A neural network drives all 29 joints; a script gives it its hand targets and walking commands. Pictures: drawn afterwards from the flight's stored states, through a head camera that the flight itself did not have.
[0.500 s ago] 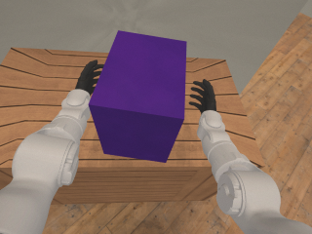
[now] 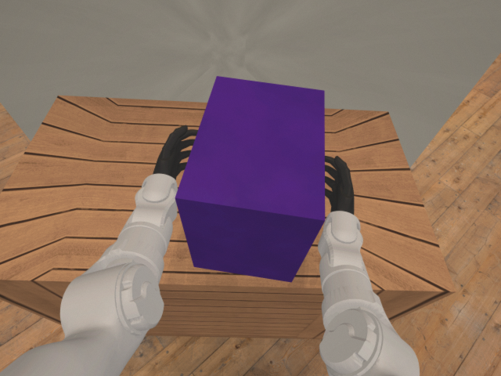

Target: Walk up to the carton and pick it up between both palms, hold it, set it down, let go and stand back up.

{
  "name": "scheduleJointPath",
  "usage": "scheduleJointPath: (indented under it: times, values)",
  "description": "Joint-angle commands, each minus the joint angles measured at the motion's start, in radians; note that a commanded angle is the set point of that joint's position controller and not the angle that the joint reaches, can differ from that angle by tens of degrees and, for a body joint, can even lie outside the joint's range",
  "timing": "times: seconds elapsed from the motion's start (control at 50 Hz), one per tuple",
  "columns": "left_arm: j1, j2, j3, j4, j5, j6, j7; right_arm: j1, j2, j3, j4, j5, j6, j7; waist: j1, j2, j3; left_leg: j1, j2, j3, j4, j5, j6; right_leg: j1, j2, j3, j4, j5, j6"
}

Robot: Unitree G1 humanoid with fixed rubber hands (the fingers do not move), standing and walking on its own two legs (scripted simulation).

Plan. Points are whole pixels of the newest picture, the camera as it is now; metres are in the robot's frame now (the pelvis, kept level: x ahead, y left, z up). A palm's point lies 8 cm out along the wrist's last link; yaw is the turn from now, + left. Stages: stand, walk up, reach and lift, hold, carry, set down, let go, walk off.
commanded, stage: reach and lift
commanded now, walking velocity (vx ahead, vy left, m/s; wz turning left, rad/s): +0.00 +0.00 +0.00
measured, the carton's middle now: (255, 183) +0.47 +0.00 -0.01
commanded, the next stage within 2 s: none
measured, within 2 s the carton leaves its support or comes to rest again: neither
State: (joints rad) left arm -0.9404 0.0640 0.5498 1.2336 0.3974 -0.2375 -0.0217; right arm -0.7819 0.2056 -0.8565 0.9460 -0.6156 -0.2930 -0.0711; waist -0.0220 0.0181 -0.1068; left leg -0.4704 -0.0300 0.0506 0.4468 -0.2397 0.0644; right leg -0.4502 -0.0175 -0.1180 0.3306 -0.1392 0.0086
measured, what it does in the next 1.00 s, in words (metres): stands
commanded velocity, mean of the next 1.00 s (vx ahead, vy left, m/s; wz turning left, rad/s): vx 0.00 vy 0.00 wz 0.00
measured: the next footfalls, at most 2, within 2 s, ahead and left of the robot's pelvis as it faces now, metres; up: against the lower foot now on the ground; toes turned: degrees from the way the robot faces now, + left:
none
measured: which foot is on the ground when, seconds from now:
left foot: down 0.00-1.00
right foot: down 0.00-1.00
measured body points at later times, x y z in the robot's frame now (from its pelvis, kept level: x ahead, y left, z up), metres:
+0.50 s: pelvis +0.00 -0.01 +0.00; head +0.08 +0.01 +0.45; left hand +0.45 +0.15 +0.05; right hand +0.41 -0.15 +0.04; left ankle -0.03 +0.06 -0.74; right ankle +0.00 -0.13 -0.74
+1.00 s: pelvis +0.01 -0.01 +0.00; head +0.08 +0.00 +0.45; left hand +0.45 +0.15 +0.05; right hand +0.41 -0.15 +0.04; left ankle -0.03 +0.06 -0.74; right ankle +0.00 -0.13 -0.74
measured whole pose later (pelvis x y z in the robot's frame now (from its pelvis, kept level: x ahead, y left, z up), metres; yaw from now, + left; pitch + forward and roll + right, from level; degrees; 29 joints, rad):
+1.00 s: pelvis +0.01 -0.01 +0.00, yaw +1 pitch +12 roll -2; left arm -0.89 0.03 0.56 1.13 0.39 -0.20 -0.06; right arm -0.73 0.22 -0.77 0.93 -0.54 -0.30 -0.12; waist -0.01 -0.01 -0.07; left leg -0.39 -0.02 0.04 0.41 -0.24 0.05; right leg -0.37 0.00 -0.13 0.30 -0.15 -0.01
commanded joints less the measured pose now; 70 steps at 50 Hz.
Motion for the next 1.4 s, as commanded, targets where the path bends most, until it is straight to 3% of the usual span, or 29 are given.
scheduleJointPath:
  times: [0.0,0.18,0.2,0.22,0.26,0.44,0.58,0.78,1.1,1.2,1.3,1.38]
  values:
    - [-0.437,-0.466,-0.185,-0.038,0.037,0.019,-0.099,-0.459,0.39,0.282,0.098,-0.048,-0.026,0.124,-0.036,0.082,-0.511,0.47,0.107,-0.013,0.068,0.891,-0.153,0.091,0.043,-0.041,0.021,0.211,-0.018]
    - [-0.428,-0.477,-0.216,-0.053,0.013,0.015,-0.1,-0.478,0.414,0.329,0.095,-0.018,-0.044,0.109,-0.017,0.067,-0.485,0.432,0.106,-0.011,0.069,0.877,-0.134,0.143,0.033,-0.023,0.009,0.232,-0.023]
    - [-0.435,-0.473,-0.217,-0.052,0.015,0.014,-0.1,-0.476,0.417,0.335,0.095,-0.011,-0.045,0.108,-0.026,0.075,-0.489,0.428,0.106,-0.007,0.065,0.877,-0.134,0.156,0.034,-0.022,0.008,0.243,-0.022]
    - [-0.43,-0.476,-0.222,-0.055,0.01,0.013,-0.1,-0.482,0.419,0.336,0.087,-0.007,-0.048,0.107,-0.013,0.081,-0.506,0.415,0.102,-0.009,0.063,0.872,-0.129,0.18,0.028,-0.021,0.013,0.254,-0.024]
    - [-0.425,-0.489,-0.229,-0.06,0.01,0.012,-0.103,-0.468,0.416,0.336,0.096,-0.014,-0.053,0.105,-0.016,0.088,-0.516,0.42,0.105,-0.005,0.062,0.891,-0.136,0.192,0.031,-0.02,0.009,0.27,-0.025]
    - [-0.415,-0.487,-0.196,-0.046,0.03,0.019,-0.129,-0.464,0.459,0.347,0.068,-0.023,-0.038,0.097,-0.015,0.053,-0.5,0.253,0.071,0.011,-0.026,0.633,-0.099,0.391,0.008,-0.005,0.018,0.335,-0.019]
    - [-0.403,-0.476,-0.173,-0.045,0.032,0.022,-0.137,-0.458,0.473,0.349,0.036,-0.024,-0.031,0.095,-0.023,0.034,-0.486,0.214,0.06,0.013,-0.051,0.574,-0.086,0.435,0.008,-0.001,0.033,0.36,-0.013]
    - [-0.394,-0.49,-0.189,-0.062,0.034,0.028,-0.131,-0.459,0.473,0.363,0.031,-0.004,-0.042,0.093,-0.02,0.044,-0.473,0.285,0.071,0.002,-0.013,0.681,-0.095,0.355,0.017,-0.013,0.032,0.34,-0.012]
    - [-0.398,-0.503,-0.2,-0.075,0.039,0.038,-0.115,-0.468,0.456,0.386,0.049,0.014,-0.06,0.089,-0.003,0.045,-0.488,0.281,0.077,0.003,-0.017,0.67,-0.098,0.368,0.019,-0.002,0.013,0.323,-0.023]
    - [-0.398,-0.512,-0.216,-0.084,0.04,0.031,-0.104,-0.478,0.447,0.383,0.059,0.02,-0.077,0.091,0.001,0.062,-0.513,0.319,0.081,0.003,-0.003,0.728,-0.108,0.331,0.025,-0.007,-0.002,0.309,-0.03]
    - [-0.402,-0.524,-0.224,-0.079,0.038,0.016,-0.099,-0.49,0.441,0.392,0.064,0.004,-0.097,0.09,0.0,0.031,-0.528,0.287,0.081,0.003,-0.014,0.716,-0.108,0.374,0.022,-0.002,0.006,0.356,-0.029]
    - [-0.418,-0.542,-0.247,-0.086,0.035,0.005,-0.094,-0.508,0.439,0.406,0.078,0.013,-0.122,0.09,0.005,0.05,-0.553,0.31,0.087,0.003,-0.007,0.766,-0.116,0.37,0.027,-0.004,-0.002,0.368,-0.033]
